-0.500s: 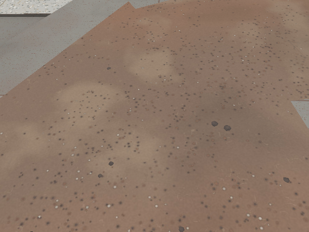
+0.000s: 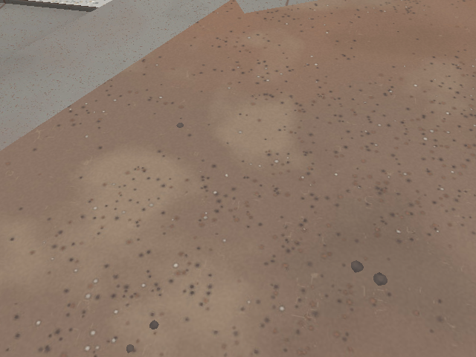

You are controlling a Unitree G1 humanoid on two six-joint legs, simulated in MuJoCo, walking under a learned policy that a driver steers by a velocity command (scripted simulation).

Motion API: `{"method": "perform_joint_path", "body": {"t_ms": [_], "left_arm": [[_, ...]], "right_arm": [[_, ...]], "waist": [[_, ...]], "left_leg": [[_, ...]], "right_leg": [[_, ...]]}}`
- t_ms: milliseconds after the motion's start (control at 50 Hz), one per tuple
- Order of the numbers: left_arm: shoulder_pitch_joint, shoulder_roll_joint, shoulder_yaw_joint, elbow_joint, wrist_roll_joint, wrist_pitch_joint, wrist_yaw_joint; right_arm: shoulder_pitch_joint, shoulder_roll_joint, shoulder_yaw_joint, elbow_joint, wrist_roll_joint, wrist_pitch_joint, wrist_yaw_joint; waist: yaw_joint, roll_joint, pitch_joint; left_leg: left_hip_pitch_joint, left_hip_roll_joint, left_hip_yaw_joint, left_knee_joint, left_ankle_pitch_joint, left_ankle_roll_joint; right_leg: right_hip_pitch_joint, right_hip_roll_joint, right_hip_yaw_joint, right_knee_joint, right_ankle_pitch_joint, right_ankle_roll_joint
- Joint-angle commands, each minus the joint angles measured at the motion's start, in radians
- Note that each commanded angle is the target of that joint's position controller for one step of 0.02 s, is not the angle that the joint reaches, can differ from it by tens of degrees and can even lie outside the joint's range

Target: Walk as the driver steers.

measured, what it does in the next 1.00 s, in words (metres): walks ahead, turning left: right foot, then left foot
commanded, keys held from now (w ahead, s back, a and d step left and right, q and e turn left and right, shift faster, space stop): w+q+shift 0.90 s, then q+shift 0.10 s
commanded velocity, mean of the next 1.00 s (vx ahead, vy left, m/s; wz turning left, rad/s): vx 0.97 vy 0.00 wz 0.93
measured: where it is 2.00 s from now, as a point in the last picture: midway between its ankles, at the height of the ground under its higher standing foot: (105, 204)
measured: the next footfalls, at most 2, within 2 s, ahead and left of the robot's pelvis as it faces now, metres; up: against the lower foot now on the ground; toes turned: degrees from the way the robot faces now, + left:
right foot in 0.40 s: +0.62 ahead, -0.10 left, +0.00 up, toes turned +27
left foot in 0.86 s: +0.84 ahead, +0.32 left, +0.00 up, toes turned +51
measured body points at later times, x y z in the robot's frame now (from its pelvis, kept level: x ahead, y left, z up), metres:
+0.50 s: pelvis +0.46 -0.01 +0.02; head +0.49 +0.02 +0.47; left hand +0.53 +0.31 -0.06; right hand +0.63 -0.28 -0.09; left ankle +0.24 +0.00 -0.59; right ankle +0.58 -0.11 -0.70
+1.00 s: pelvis +0.81 +0.26 +0.01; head +0.84 +0.29 +0.46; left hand +0.67 +0.50 -0.09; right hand +1.10 +0.18 -0.11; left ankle +0.81 +0.29 -0.70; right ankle +0.89 +0.09 -0.59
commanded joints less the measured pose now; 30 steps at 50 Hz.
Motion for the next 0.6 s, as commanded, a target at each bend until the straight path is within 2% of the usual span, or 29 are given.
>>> {"method": "perform_joint_path", "body": {"t_ms": [20, 40, 60, 80, 100, 120, 140, 160, 200, 220, 240, 280, 320, 340, 360, 380, 400, 420, 440, 460, 480, 500, 520, 540, 560, 580, 600], "left_arm": [[-0.362, 0.024, 0.002, -0.197, 0.027, -0.029, -0.022], [-0.250, 0.006, -0.015, -0.302, -0.011, -0.050, -0.040], [-0.256, 0.088, -0.019, -0.300, 0.011, -0.078, -0.047], [-0.288, 0.141, -0.007, -0.280, 0.015, -0.084, -0.050], [-0.293, 0.135, -0.013, -0.284, 0.031, -0.074, -0.047], [-0.304, 0.134, -0.018, -0.282, 0.045, -0.051, -0.043], [-0.314, 0.120, -0.025, -0.280, 0.051, -0.026, -0.042], [-0.339, 0.106, -0.034, -0.304, 0.047, -0.010, -0.046], [-0.479, 0.111, -0.039, -0.355, 0.024, -0.008, -0.055], [-0.513, 0.088, -0.046, -0.363, 0.014, -0.007, -0.059], [-0.561, 0.063, -0.055, -0.389, 0.001, -0.008, -0.063], [-0.602, 0.061, -0.054, -0.401, -0.009, -0.012, -0.062], [-0.605, 0.082, -0.046, -0.409, -0.012, -0.018, -0.058], [-0.570, 0.104, -0.036, -0.399, -0.011, -0.023, -0.052], [-0.496, 0.146, -0.017, -0.378, -0.011, -0.027, -0.041], [-0.348, 0.195, 0.007, -0.343, -0.019, -0.033, -0.028], [-0.119, 0.247, 0.036, -0.287, -0.015, -0.039, -0.011], [0.103, 0.312, 0.064, -0.244, 0.014, -0.043, 0.010], [-0.017, 0.391, 0.080, -0.257, 0.043, -0.036, -0.003], [-0.142, 0.277, 0.077, -0.282, 0.031, -0.026, -0.012], [-0.196, 0.184, 0.054, -0.282, 0.020, -0.021, -0.017], [-0.159, 0.150, 0.046, -0.248, 0.024, -0.020, -0.023], [-0.132, 0.144, 0.043, -0.210, 0.021, -0.022, -0.018], [-0.116, 0.132, 0.040, -0.177, 0.015, -0.031, -0.020], [-0.101, 0.106, 0.034, -0.148, 0.005, -0.043, -0.029], [-0.090, 0.091, 0.031, -0.126, -0.007, -0.052, -0.039], [-0.091, 0.092, 0.031, -0.118, -0.012, -0.060, -0.043]], "right_arm": [[0.457, -0.211, -0.088, 0.135, 0.010, 0.018, -0.040], [0.314, -0.244, -0.088, 0.073, -0.008, 0.018, -0.048], [0.277, -0.199, -0.089, 0.032, -0.016, 0.013, -0.056], [0.244, -0.146, -0.079, 0.038, -0.021, 0.007, -0.057], [0.222, -0.148, -0.075, 0.039, -0.021, -0.008, -0.058], [0.213, -0.149, -0.072, 0.034, -0.018, -0.029, -0.061], [0.205, -0.134, -0.063, 0.039, -0.009, -0.046, -0.061], [0.194, -0.163, -0.069, 0.030, -0.009, -0.060, -0.059], [0.209, -0.165, -0.074, 0.029, -0.004, -0.074, -0.058], [0.216, -0.165, -0.078, 0.029, 0.003, -0.073, -0.054], [0.237, -0.174, -0.084, 0.033, 0.009, -0.073, -0.053], [0.278, -0.186, -0.093, 0.044, 0.013, -0.072, -0.046], [0.280, -0.203, -0.103, 0.043, 0.007, -0.067, -0.051], [0.269, -0.212, -0.107, 0.039, 0.007, -0.067, -0.055], [0.257, -0.231, -0.111, 0.035, 0.003, -0.070, -0.057], [0.217, -0.270, -0.119, 0.026, -0.005, -0.073, -0.054], [0.141, -0.268, -0.119, 0.006, -0.009, -0.083, -0.051], [0.116, -0.118, -0.081, -0.030, -0.015, -0.094, -0.055], [0.244, -0.023, -0.043, -0.104, 0.045, -0.089, -0.050], [0.181, -0.115, -0.045, -0.066, 0.010, -0.065, -0.063], [0.096, -0.149, -0.055, -0.068, -0.012, -0.054, -0.053], [0.032, -0.141, -0.055, -0.069, -0.026, -0.047, -0.041], [-0.002, -0.118, -0.052, -0.095, -0.037, -0.036, -0.024], [-0.006, -0.092, -0.043, -0.114, -0.039, -0.021, -0.008], [-0.035, -0.071, -0.036, -0.137, -0.036, -0.008, 0.002], [-0.062, -0.051, -0.027, -0.160, -0.034, 0.003, 0.008], [-0.093, -0.046, -0.020, -0.183, -0.036, 0.009, 0.012]], "waist": [[-0.191, 0.201, -0.004], [-0.047, 0.268, -0.149], [-0.051, 0.084, -0.120], [-0.009, -0.097, -0.012], [0.040, -0.130, 0.048], [0.060, -0.157, 0.084], [0.077, -0.182, 0.109], [0.083, -0.130, 0.114], [0.029, -0.103, 0.146], [0.005, -0.094, 0.126], [-0.029, -0.035, 0.116], [-0.079, -0.015, 0.064], [-0.085, 0.018, 0.029], [-0.068, 0.026, -0.005], [-0.030, 0.029, -0.071], [0.061, 0.037, -0.165], [0.194, 0.028, -0.268], [0.247, -0.136, -0.396], [0.093, -0.496, -0.502], [0.096, -0.304, -0.350], [0.105, -0.174, -0.224], [0.116, -0.072, -0.137], [0.098, -0.065, -0.111], [0.075, -0.118, -0.071], [0.062, -0.131, -0.047], [0.048, -0.119, -0.017], [0.039, -0.102, -0.006]], "left_leg": [[0.659, 0.084, -0.368, 0.018, 0.049, 0.128], [0.780, 0.246, -0.879, -0.227, -0.205, 0.311], [0.714, 0.315, -1.043, -0.452, -0.503, 0.282], [0.545, 0.290, -0.979, -0.509, -0.570, 0.217], [0.413, 0.266, -0.917, -0.512, -0.468, 0.195], [0.310, 0.220, -0.841, -0.510, -0.380, 0.176], [0.208, 0.162, -0.736, -0.520, -0.318, 0.152], [0.112, 0.140, -0.701, -0.552, -0.288, 0.155], [0.048, 0.089, -0.604, -0.576, -0.105, 0.132], [0.066, 0.052, -0.554, -0.555, -0.032, 0.099], [0.079, 0.050, -0.556, -0.540, 0.056, 0.078], [0.203, 0.056, -0.554, -0.504, 0.239, 0.042], [0.322, 0.075, -0.561, -0.435, 0.368, 0.013], [0.366, 0.077, -0.570, -0.372, 0.474, -0.010], [0.412, 0.078, -0.573, -0.262, 0.624, -0.033], [0.414, 0.075, -0.567, -0.079, 0.679, -0.055], [0.291, 0.043, -0.546, 0.166, 0.585, -0.071], [0.114, -0.009, -0.460, 0.506, -0.011, -0.060], [-0.166, -0.076, -0.343, 0.741, -0.399, -0.095], [-0.271, 0.037, -0.309, 0.789, -0.266, -0.080], [-0.275, 0.078, -0.276, 0.739, -0.180, -0.088], [-0.248, 0.111, -0.264, 0.696, -0.157, -0.098], [-0.250, 0.131, -0.259, 0.683, -0.158, -0.101], [-0.245, 0.158, -0.259, 0.670, -0.158, -0.110], [-0.268, 0.176, -0.258, 0.670, -0.156, -0.109], [-0.299, 0.190, -0.256, 0.662, -0.147, -0.109], [-0.310, 0.195, -0.245, 0.645, -0.116, -0.110]], "right_leg": [[-0.852, 0.049, 0.137, 1.128, -0.129, -0.011], [-1.103, 0.052, 0.358, 1.220, -0.164, 0.015], [-1.127, -0.016, 0.416, 1.102, -0.088, -0.016], [-1.077, -0.065, 0.407, 0.986, -0.017, -0.023], [-1.030, -0.096, 0.398, 0.893, -0.010, -0.009], [-0.983, -0.126, 0.393, 0.827, -0.009, 0.014], [-0.929, -0.153, 0.371, 0.757, -0.003, 0.031], [-0.878, -0.166, 0.339, 0.647, 0.027, 0.051], [-0.817, -0.182, 0.296, 0.424, 0.172, 0.077], [-0.776, -0.172, 0.281, 0.321, 0.266, 0.078], [-0.737, -0.160, 0.269, 0.213, 0.348, 0.072], [-0.697, -0.111, 0.246, 0.094, 0.444, 0.056], [-0.657, -0.081, 0.257, -0.009, 0.433, 0.039], [-0.589, -0.058, 0.263, -0.055, 0.403, 0.032], [-0.491, -0.030, 0.268, -0.064, 0.334, 0.021], [-0.333, -0.027, 0.280, -0.063, 0.244, 0.009], [-0.079, -0.095, 0.319, -0.026, 0.167, -0.011], [0.155, -0.337, 0.547, -0.026, -0.195, -0.029], [0.257, -0.584, 1.166, -0.278, -0.429, -0.136], [0.121, -0.522, 1.127, -0.309, -0.587, -0.148], [-0.010, -0.466, 0.909, -0.290, -0.441, -0.130], [-0.111, -0.426, 0.738, -0.277, -0.153, -0.114], [-0.171, -0.393, 0.655, -0.303, -0.113, -0.109], [-0.237, -0.386, 0.590, -0.324, -0.053, -0.105], [-0.252, -0.376, 0.530, -0.338, 0.019, -0.094], [-0.269, -0.375, 0.459, -0.351, 0.115, -0.085], [-0.284, -0.370, 0.391, -0.368, 0.190, -0.074]]}}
